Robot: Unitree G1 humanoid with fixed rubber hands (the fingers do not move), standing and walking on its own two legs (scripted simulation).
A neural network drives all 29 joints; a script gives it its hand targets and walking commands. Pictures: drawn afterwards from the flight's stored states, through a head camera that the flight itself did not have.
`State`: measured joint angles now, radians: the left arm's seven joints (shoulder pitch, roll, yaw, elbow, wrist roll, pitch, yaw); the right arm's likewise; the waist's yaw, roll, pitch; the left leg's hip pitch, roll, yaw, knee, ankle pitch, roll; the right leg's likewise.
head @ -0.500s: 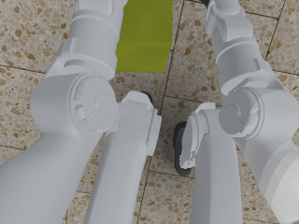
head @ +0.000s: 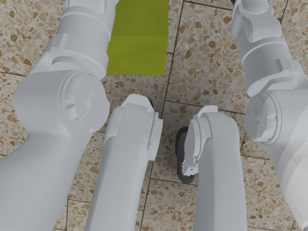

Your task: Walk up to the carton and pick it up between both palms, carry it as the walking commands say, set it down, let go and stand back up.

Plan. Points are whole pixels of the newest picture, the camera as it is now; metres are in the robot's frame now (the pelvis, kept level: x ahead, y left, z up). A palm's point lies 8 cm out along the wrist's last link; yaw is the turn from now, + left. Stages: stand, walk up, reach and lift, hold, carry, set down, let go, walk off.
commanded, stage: set down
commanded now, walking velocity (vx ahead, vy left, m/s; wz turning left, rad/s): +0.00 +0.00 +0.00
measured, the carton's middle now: (133, 1) +0.53 +0.14 -0.24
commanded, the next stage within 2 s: let go in 1.76 s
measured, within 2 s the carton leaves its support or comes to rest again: rests again in 0.72 s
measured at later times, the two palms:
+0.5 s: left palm out of the picture +0.57 +0.17 -0.11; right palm out of the picture +0.58 -0.08 -0.15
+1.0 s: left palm out of the picture +0.52 +0.25 -0.03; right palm out of the picture +0.57 -0.06 -0.04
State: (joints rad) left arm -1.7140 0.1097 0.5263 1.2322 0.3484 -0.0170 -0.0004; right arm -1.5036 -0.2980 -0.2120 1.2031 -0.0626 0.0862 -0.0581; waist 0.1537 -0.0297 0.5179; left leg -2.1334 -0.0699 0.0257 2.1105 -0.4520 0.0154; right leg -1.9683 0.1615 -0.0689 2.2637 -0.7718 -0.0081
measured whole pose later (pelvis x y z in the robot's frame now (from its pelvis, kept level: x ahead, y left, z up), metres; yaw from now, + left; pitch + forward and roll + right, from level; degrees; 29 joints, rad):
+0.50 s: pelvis +0.00 -0.01 +0.00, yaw +0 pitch +28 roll +1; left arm -1.68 0.16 0.47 1.25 0.19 -0.02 -0.02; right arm -1.50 -0.32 -0.06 1.10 0.09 0.12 -0.12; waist 0.15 -0.03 0.49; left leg -2.13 -0.06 0.03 2.11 -0.46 0.00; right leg -1.98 0.17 -0.07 2.27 -0.77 -0.01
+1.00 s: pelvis -0.02 +0.00 +0.09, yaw +0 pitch +29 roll +1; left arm -1.44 0.31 0.31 0.77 -0.09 0.35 0.12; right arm -1.52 -0.29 -0.06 0.79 0.14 0.39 -0.20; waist 0.13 -0.03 0.52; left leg -1.91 -0.06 0.02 1.78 -0.38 0.01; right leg -1.80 0.17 0.00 1.94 -0.64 -0.04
